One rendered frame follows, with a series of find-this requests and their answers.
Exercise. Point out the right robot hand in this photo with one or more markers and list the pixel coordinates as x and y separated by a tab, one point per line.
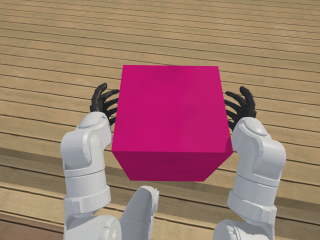
247	108

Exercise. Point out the robot left upper arm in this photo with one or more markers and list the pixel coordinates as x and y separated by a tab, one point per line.
99	227

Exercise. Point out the left robot hand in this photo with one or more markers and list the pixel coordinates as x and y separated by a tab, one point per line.
98	99

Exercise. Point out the robot right upper arm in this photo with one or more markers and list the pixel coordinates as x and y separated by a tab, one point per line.
237	230

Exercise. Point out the robot left shin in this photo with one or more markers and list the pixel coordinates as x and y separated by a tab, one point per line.
150	225

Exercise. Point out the robot left thigh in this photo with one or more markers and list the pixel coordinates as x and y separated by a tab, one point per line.
135	219

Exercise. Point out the carton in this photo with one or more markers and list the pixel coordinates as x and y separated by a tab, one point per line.
171	123

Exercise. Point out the right robot forearm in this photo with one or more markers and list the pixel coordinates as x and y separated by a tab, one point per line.
259	170

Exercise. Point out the left robot forearm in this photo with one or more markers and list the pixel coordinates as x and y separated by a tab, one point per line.
84	168

